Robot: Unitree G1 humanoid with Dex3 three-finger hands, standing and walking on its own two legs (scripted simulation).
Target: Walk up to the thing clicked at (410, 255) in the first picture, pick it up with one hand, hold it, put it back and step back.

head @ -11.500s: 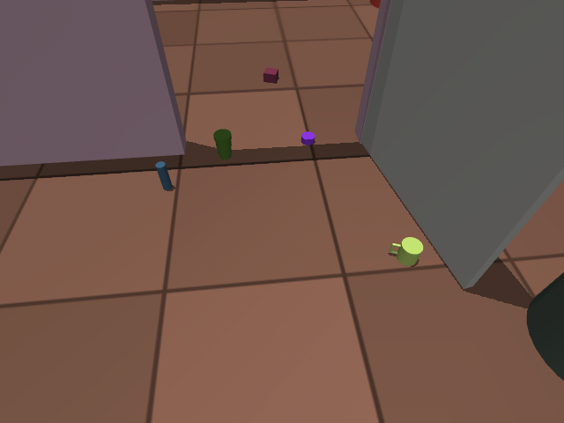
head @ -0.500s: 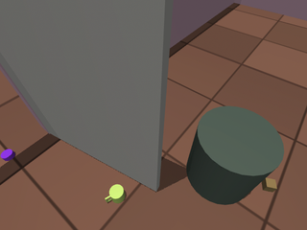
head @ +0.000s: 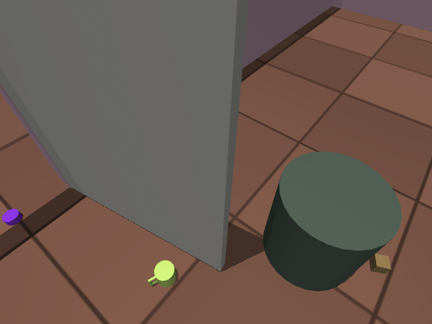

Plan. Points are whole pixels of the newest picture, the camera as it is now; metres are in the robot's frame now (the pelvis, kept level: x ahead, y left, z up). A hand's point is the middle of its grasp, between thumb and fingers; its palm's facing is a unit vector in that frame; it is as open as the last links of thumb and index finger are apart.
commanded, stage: stand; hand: left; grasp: from above
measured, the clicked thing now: (162, 275) +0.46 +0.23 -0.74
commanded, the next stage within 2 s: rise first in 0.92 s
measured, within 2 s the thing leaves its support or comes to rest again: neither
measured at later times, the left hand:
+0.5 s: hand out of the picture +0.06 +0.25 -0.16, palm faces -0.03 -0.94 -0.35, open 7.3 cm
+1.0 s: hand out of the picture +0.07 +0.25 -0.16, palm faces -0.02 -0.94 -0.35, open 7.3 cm
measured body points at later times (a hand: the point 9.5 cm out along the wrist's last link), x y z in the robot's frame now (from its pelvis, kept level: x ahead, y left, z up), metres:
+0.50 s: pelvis +0.00 +0.00 +0.00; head +0.01 +0.00 +0.45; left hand +0.06 +0.30 -0.13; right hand +0.07 -0.30 -0.13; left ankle +0.01 +0.12 -0.75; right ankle +0.00 -0.14 -0.75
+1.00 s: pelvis +0.01 +0.00 +0.00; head +0.02 +0.00 +0.45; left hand +0.07 +0.30 -0.13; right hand +0.09 -0.30 -0.13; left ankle +0.01 +0.12 -0.75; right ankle +0.00 -0.14 -0.75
